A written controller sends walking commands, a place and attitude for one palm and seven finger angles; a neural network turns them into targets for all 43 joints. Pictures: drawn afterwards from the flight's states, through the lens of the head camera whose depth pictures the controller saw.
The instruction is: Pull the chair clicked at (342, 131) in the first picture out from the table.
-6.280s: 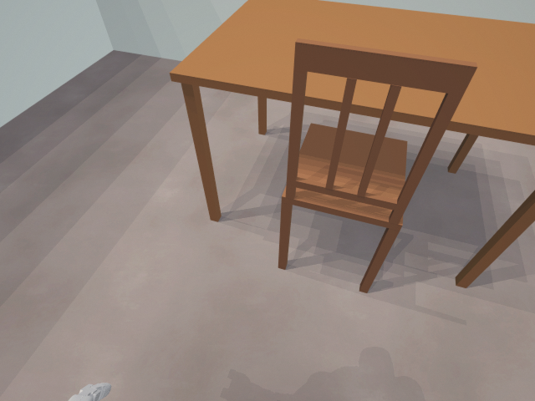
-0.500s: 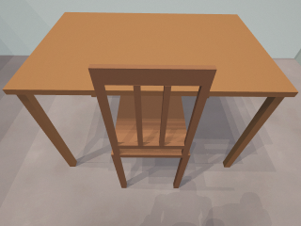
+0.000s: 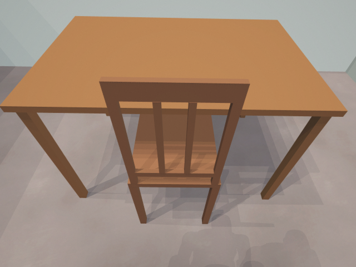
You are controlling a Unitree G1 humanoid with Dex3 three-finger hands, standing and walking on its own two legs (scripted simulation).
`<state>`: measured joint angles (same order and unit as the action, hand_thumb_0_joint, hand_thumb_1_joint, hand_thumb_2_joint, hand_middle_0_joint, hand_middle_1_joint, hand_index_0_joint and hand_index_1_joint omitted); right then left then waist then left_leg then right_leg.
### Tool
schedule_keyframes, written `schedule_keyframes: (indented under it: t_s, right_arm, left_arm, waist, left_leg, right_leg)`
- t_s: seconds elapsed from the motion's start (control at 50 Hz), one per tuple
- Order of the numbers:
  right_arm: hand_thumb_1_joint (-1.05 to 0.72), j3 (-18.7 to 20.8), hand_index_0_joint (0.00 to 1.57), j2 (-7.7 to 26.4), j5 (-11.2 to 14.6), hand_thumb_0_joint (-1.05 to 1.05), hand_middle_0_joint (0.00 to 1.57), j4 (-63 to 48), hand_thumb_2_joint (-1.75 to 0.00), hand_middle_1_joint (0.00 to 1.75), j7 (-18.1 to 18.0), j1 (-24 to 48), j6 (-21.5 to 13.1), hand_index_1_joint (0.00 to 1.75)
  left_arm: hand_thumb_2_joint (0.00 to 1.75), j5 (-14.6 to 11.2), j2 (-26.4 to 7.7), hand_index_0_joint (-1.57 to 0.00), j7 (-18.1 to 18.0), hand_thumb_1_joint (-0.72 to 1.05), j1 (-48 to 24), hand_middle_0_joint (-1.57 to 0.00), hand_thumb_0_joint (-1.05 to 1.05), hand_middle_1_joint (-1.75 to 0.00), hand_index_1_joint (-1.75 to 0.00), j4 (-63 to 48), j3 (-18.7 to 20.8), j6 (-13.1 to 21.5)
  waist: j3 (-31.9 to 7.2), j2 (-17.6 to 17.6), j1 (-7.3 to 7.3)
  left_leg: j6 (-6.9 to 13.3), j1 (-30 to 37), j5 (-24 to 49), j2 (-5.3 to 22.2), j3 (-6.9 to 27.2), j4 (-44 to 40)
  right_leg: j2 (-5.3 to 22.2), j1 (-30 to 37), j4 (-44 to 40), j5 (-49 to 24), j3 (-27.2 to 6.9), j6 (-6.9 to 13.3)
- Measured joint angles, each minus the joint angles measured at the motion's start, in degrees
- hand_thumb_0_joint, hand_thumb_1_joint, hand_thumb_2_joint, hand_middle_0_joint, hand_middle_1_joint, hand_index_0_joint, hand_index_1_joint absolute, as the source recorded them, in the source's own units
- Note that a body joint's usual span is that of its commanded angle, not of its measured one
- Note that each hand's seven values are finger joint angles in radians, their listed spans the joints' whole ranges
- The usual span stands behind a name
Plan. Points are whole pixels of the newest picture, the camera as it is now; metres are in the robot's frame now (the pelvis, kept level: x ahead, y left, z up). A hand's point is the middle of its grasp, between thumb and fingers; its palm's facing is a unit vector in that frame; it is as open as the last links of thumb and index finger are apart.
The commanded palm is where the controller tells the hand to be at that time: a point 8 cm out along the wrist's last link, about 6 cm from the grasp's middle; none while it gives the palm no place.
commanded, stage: look again from close up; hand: left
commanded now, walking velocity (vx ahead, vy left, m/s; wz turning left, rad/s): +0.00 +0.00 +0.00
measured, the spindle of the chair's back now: (159, 142) +0.49 +0.09 -0.06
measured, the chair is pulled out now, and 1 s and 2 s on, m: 0.00 0.00 0.00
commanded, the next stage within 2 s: shuffle to correct the standing spot in 0.18 s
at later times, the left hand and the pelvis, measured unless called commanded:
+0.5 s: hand out of the picture -0.03 +0.14 -0.18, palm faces +0.03 -0.99 -0.14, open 7.4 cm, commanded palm none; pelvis +0.01 -0.01 +0.00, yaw +0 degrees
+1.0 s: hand out of the picture -0.01 +0.07 -0.20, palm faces +0.09 -0.99 -0.11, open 7.4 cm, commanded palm none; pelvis +0.05 -0.07 -0.02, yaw +1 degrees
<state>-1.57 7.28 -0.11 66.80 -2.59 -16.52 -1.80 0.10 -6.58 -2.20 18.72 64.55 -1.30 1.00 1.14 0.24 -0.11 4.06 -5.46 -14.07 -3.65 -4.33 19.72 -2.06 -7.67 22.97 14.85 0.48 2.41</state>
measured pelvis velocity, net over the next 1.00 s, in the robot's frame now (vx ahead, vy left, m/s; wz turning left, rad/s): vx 0.05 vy -0.07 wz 0.02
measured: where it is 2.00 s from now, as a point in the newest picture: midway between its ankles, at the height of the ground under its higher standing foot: outside the picture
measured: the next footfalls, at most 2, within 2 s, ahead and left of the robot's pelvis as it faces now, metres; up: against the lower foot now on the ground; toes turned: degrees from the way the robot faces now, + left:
left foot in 1.04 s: +0.14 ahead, +0.00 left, +0.00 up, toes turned +5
right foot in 1.32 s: +0.08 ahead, -0.26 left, +0.00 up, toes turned +7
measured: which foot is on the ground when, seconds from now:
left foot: down 0.00-0.70, up 0.72-1.00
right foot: down 0.00-1.00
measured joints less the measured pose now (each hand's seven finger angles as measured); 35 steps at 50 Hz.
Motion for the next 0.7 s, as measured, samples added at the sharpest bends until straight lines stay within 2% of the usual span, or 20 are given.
schedule_keyframes:
  t_s: [0.38, 0.6, 0.7]
  right_arm:
    - [-0.91, -0.05, 0.20, -0.57, 0.01, 0.00, 0.20, 0.40, -0.90, 0.29, -0.02, -0.42, -0.20, 0.29]
    - [-0.90, 1.38, 0.20, -0.99, -0.64, 0.00, 0.20, 0.34, -0.90, 0.29, -0.67, -1.89, 0.44, 0.29]
    - [-0.90, 1.81, 0.20, -0.13, -0.48, 0.00, 0.20, 0.85, -0.90, 0.29, -0.85, -2.56, 0.87, 0.29]
  left_arm:
    - [0.90, 0.02, 0.19, -0.20, 0.15, 0.91, 0.66, -0.19, 0.01, -0.30, -0.30, -0.04, 0.07, 0.20]
    - [0.90, 1.16, -0.24, -0.20, 1.23, 0.91, 1.62, -0.19, 0.01, -0.30, -0.30, -0.65, 1.53, -1.65]
    - [0.90, 1.14, 0.08, -0.20, 0.87, 0.91, 1.38, -0.19, 0.00, -0.30, -0.30, -1.23, 1.98, -0.66]
  waist:
    - [-0.19, 0.22, 0.03]
    - [-0.81, 1.93, 0.41]
    - [-0.31, -0.16, 0.58]
  left_leg:
    - [-0.58, -0.17, -0.24, 0.51, 0.19, 0.33]
    - [-1.40, -1.93, -3.75, 0.25, -0.41, 4.68]
    - [-2.62, -4.19, -6.21, 2.26, 1.50, 9.12]
  right_leg:
    - [-0.50, -0.04, 0.05, 0.14, 0.20, 0.60]
    - [0.06, -4.01, 8.86, 5.97, 0.29, 0.72]
    - [-1.72, -2.93, 7.16, 6.39, 2.77, 3.44]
